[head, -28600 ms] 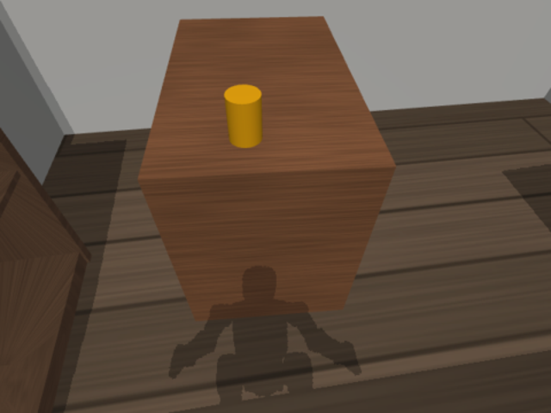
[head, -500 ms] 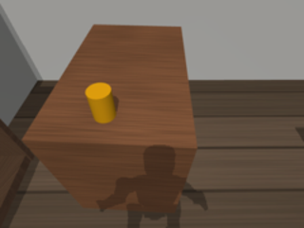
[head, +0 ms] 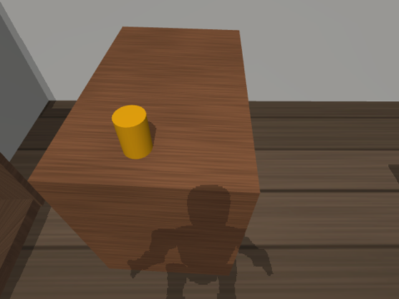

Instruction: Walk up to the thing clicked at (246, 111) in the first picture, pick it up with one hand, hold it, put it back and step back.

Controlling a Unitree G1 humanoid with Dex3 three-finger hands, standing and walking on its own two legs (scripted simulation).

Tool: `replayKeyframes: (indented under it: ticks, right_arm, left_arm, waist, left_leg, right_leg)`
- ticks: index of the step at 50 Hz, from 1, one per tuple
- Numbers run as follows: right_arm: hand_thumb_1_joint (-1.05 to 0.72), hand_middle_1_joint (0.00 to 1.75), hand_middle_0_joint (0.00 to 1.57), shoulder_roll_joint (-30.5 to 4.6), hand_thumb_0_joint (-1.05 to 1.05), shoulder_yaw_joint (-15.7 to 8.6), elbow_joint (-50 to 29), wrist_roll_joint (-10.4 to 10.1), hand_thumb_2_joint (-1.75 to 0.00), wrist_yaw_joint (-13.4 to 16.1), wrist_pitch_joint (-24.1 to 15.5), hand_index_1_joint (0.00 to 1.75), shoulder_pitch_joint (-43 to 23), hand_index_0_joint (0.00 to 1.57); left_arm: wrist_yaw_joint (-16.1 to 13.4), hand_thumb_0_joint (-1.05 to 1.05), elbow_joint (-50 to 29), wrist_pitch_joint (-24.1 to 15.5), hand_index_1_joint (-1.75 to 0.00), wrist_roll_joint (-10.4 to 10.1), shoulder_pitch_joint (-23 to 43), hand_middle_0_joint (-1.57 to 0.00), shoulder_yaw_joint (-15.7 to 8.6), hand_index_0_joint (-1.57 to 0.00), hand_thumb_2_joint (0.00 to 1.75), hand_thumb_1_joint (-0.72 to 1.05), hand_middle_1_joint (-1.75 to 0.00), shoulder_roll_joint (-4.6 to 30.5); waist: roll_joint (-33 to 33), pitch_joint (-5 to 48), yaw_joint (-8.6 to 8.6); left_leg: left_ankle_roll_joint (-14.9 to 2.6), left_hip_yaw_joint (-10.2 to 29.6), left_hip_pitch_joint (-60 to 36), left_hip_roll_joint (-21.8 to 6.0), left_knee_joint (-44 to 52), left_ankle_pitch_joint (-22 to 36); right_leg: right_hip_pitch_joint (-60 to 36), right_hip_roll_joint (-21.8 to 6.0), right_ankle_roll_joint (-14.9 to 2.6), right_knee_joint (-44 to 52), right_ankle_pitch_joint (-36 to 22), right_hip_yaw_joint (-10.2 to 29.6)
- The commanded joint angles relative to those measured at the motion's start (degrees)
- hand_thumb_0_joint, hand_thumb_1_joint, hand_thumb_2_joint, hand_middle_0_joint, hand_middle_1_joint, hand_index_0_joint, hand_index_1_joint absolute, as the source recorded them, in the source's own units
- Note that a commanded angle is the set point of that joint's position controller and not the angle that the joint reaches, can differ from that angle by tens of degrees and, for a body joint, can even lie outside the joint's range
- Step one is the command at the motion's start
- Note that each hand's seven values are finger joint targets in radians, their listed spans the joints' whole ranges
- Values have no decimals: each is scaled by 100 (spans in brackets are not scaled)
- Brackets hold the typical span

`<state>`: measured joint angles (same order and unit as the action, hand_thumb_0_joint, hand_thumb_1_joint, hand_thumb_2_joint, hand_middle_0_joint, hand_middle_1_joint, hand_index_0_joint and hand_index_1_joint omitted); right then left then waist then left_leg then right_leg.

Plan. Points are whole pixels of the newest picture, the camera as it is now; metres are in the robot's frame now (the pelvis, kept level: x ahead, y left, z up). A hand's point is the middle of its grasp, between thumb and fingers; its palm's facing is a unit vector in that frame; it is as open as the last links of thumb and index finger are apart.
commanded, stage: stand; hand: left
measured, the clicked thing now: (133, 132) +0.51 +0.16 +0.02
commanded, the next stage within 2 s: step back in 0.76 s
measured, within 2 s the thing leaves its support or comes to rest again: neither
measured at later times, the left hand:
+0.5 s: hand out of the picture +0.08 +0.26 -0.16, palm faces -0.02 -0.94 -0.35, open 7.4 cm
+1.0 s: hand out of the picture +0.06 +0.28 -0.17, palm faces +0.00 -0.92 -0.39, open 7.4 cm
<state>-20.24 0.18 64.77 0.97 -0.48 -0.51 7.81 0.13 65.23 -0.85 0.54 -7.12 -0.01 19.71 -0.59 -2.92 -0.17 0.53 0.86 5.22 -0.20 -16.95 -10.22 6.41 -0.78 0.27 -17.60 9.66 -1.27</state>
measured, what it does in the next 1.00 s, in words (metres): stands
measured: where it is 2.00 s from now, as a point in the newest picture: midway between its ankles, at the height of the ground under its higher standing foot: outside the picture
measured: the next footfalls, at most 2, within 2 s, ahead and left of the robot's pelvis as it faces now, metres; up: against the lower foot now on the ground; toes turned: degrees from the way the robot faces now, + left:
left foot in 1.20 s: -0.07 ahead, +0.16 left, +0.00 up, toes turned -2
right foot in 1.60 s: -0.14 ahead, -0.07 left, +0.00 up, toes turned +0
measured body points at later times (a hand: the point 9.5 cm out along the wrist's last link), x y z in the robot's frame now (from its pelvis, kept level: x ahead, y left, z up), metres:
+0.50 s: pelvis +0.01 +0.00 +0.00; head +0.02 +0.00 +0.45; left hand +0.08 +0.30 -0.13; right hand +0.08 -0.30 -0.14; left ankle -0.01 +0.13 -0.75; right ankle +0.00 -0.12 -0.75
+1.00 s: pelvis -0.04 +0.00 -0.02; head +0.02 +0.00 +0.43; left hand +0.06 +0.32 -0.14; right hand +0.06 -0.32 -0.15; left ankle -0.01 +0.12 -0.75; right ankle +0.00 -0.12 -0.75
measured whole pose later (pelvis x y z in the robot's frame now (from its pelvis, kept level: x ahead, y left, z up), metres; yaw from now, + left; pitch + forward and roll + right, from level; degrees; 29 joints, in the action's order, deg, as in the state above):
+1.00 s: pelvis -0.04 +0.00 -0.02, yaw +0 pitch -2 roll +0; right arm -22.9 -2.5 58.8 0.2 -0.8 2.1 4.2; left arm -0.2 57.4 1.4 0.2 -4.5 -3.2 21.7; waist -0.9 -9.6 -0.2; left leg -0.8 1.3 15.7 0.1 -32.2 -14.6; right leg 15.7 -1.0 -0.2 -30.6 13.2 -1.5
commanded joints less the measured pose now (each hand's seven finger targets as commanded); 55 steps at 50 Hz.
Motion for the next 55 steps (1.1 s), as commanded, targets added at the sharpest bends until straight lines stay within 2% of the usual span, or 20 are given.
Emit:
replayKeyframes:
  ticks: [1,5,14,22,26,31,37,38,39,40,42,46,48,49,50,51,52,53,54,55]
  right_arm:
    - [-90,30,20,-1193,0,-194,-344,-46,-90,107,-130,30,-201,20]
    - [-90,30,20,-1207,0,-198,-353,-38,-90,116,-130,30,-192,20]
    - [-90,30,20,-1190,0,-192,-360,-44,-90,119,-120,30,-219,20]
    - [-90,30,20,-1197,0,-203,-377,-43,-90,121,-131,30,-227,20]
    - [-90,30,20,-1224,0,-214,-383,-43,-90,122,-139,30,-232,20]
    - [-90,30,20,-1166,0,-204,-364,-50,-90,117,-124,30,-243,20]
    - [-90,30,20,-1165,0,-202,-357,-36,-90,119,-123,30,-192,20]
    - [-90,30,20,-1465,0,-343,-393,-38,-90,98,-15,30,-386,20]
    - [-90,30,20,-1435,0,-365,-488,-76,-90,101,21,30,-299,20]
    - [-90,30,20,-1389,0,-372,-510,-93,-90,96,40,30,-301,20]
    - [-90,30,20,-1436,0,-426,-630,-111,-90,91,67,30,-218,20]
    - [-90,30,20,-1440,0,-502,-856,-115,-90,67,154,30,-276,20]
    - [-90,30,20,-1372,0,-506,-964,-97,-90,58,206,30,-251,20]
    - [-90,30,20,-1312,0,-514,-1000,-99,-90,52,230,30,-208,20]
    - [-90,30,20,-1237,0,-512,-1028,-89,-90,31,276,30,-104,20]
    - [-90,30,20,-1232,0,-527,-1062,-51,-90,23,335,30,3,20]
    - [-90,30,20,-1255,0,-527,-1087,-50,-90,10,361,30,214,20]
    - [-90,30,20,-1315,0,-576,-1070,-82,-90,-3,353,30,389,20]
    - [-90,30,20,-1349,0,-605,-1091,-127,-90,-11,332,30,505,20]
    - [-90,30,20,-1352,0,-623,-1091,-138,-90,-11,307,30,606,20]
  left_arm:
    - [-82,0,-322,-125,-30,3,170,-20,-197,-20,90,90,-30,1252]
    - [-92,0,-343,-116,-30,0,210,-20,-207,-20,90,90,-30,1267]
    - [-83,0,-331,-109,-30,-7,214,-20,-198,-20,90,90,-30,1247]
    - [-88,0,-358,-106,-30,1,250,-20,-214,-20,90,90,-30,1265]
    - [-91,0,-370,-115,-30,2,256,-20,-216,-20,90,90,-30,1257]
    - [-94,0,-341,-112,-30,-11,217,-20,-208,-20,90,90,-30,1266]
    - [-89,0,-347,-96,-30,2,244,-20,-234,-20,90,90,-30,1282]
    - [-114,0,-548,-38,-30,-72,267,-20,-501,-20,90,90,-30,1571]
    - [-135,0,-616,-7,-30,-83,186,-20,-516,-20,90,90,-30,1542]
    - [-145,0,-640,12,-30,-96,88,-20,-518,-20,90,90,-30,1477]
    - [-144,0,-811,47,-30,-75,112,-20,-544,-20,90,90,-30,1454]
    - [-120,0,-1079,124,-30,-41,155,-20,-580,-20,90,90,-30,1486]
    - [-118,0,-1180,156,-30,-10,149,-20,-626,-20,90,90,-30,1637]
    - [-115,0,-1241,161,-30,13,198,-20,-664,-20,90,90,-30,1749]
    - [-128,0,-1350,163,-30,49,350,-20,-700,-20,90,90,-30,1875]
    - [-139,0,-1448,144,-30,114,447,-20,-724,-20,90,90,-30,1936]
    - [-156,0,-1567,135,-30,158,529,-20,-748,-20,90,90,-30,1954]
    - [-156,0,-1655,142,-30,153,755,-20,-742,-20,90,90,-30,1926]
    - [-169,0,-1761,143,-30,166,886,-20,-730,-20,90,90,-30,1863]
    - [-173,0,-1819,146,-30,185,987,-20,-707,-20,90,90,-30,1820]
  waist:
    - [104,473,31]
    - [68,548,23]
    - [60,433,23]
    - [118,527,24]
    - [89,602,19]
    - [146,396,19]
    - [112,395,16]
    - [167,-275,90]
    - [117,-99,45]
    - [94,-11,87]
    - [68,456,8]
    - [11,858,31]
    - [268,850,79]
    - [553,811,104]
    - [1061,684,100]
    - [1209,503,111]
    - [1276,406,9]
    - [1237,429,-110]
    - [1265,484,-181]
    - [1293,494,-218]
  left_leg:
    - [-184,500,-3,-724,177,861]
    - [-183,488,-35,-738,155,1027]
    - [-161,498,33,-719,195,904]
    - [-168,491,-38,-739,191,1037]
    - [-173,471,-61,-751,136,1231]
    - [-161,502,-31,-720,212,1032]
    - [-180,486,46,-713,256,847]
    - [-310,558,474,-630,-302,1626]
    - [-351,503,482,-637,-455,1853]
    - [-378,471,408,-611,-556,1850]
    - [-534,505,447,-682,-723,1955]
    - [-612,497,496,-523,-1309,1278]
    - [-552,353,642,-270,-1841,614]
    - [-432,204,763,4,-2393,102]
    - [-309,-32,934,352,-3144,-1172]
    - [-272,186,1144,352,-3906,-2232]
    - [-318,462,1136,153,-4004,-2366]
    - [-356,544,998,106,-4101,-2348]
    - [-405,636,921,32,-3945,-2204]
    - [-380,523,902,30,-3759,-2014]
  right_leg:
    - [-241,-742,-151,231,-969,568]
    - [-327,-744,-161,191,-1136,554]
    - [-262,-727,-146,247,-919,544]
    - [-317,-733,-154,212,-1012,516]
    - [-418,-759,-151,171,-1233,530]
    - [-263,-733,-144,242,-1045,526]
    - [-288,-733,-148,249,-848,540]
    - [188,-597,-165,-275,-1577,531]
    - [133,-576,-218,-421,-1684,459]
    - [152,-563,-259,-472,-1662,447]
    - [-40,-518,-374,-825,-1604,450]
    - [209,-737,-622,-984,-1250,723]
    - [443,-1108,-895,-846,-1197,1105]
    - [504,-1433,-1117,-613,-1361,1382]
    - [730,-1896,-1444,-330,-1537,1799]
    - [991,-2220,-1718,-206,-1633,2074]
    - [1257,-2285,-1748,-261,-1608,2096]
    - [1480,-2181,-1671,-392,-1495,1824]
    - [1517,-2007,-1483,-590,-1443,1657]
    - [1510,-1809,-1307,-783,-1400,1455]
